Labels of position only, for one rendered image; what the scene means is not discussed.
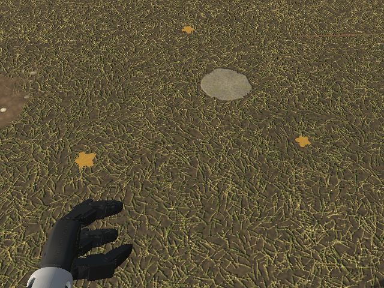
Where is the left robot forearm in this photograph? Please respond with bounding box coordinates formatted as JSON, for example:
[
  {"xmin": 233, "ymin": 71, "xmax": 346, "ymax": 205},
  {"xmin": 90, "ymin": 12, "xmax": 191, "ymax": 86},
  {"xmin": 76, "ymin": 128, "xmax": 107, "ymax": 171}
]
[{"xmin": 26, "ymin": 267, "xmax": 73, "ymax": 288}]

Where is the left robot hand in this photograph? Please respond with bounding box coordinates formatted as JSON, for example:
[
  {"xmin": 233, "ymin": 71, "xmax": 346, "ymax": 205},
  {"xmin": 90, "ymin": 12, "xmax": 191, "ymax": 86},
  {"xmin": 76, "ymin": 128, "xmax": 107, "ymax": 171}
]
[{"xmin": 39, "ymin": 199, "xmax": 133, "ymax": 281}]

